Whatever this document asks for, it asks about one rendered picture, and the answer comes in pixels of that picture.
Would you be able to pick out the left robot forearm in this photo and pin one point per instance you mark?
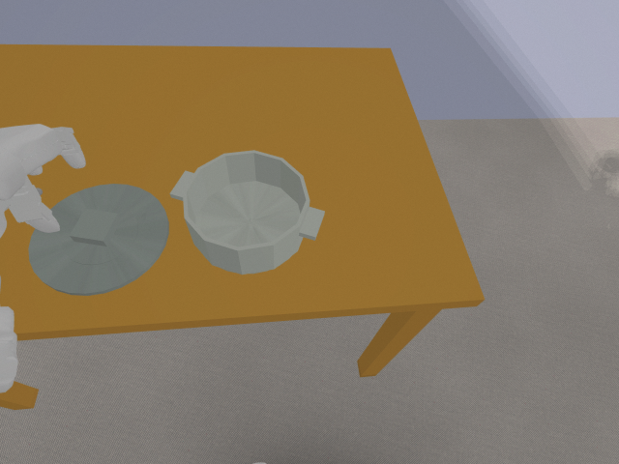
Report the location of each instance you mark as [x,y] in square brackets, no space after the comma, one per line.
[12,178]

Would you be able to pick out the pot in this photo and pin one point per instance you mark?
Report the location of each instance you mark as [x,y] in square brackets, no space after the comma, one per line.
[247,212]

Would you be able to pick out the table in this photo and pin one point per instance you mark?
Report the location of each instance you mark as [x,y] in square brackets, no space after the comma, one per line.
[143,114]

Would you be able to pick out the knob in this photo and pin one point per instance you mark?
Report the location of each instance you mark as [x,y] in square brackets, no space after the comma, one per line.
[95,227]

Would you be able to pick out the robot left hand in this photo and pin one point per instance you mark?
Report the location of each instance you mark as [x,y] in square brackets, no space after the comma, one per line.
[34,146]

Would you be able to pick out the lid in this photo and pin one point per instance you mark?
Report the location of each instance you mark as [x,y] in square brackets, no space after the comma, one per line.
[83,269]

